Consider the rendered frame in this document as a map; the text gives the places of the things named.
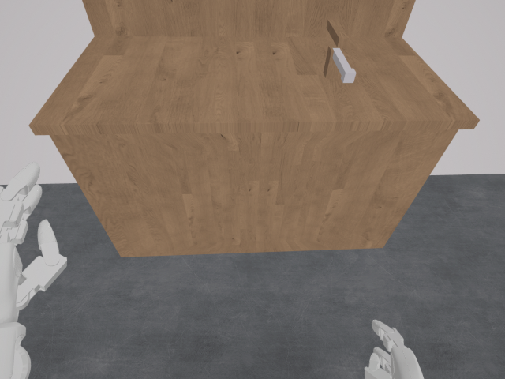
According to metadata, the counter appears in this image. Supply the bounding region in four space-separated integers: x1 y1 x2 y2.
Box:
29 0 480 257

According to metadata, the robot left hand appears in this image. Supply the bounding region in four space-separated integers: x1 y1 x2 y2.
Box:
0 162 67 324

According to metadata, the left robot forearm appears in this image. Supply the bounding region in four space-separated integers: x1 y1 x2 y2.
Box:
0 322 31 379

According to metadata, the tap lever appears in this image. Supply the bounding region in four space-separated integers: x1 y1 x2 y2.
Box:
333 48 356 83

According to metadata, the robot right hand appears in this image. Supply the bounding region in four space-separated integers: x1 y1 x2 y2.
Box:
365 320 424 379

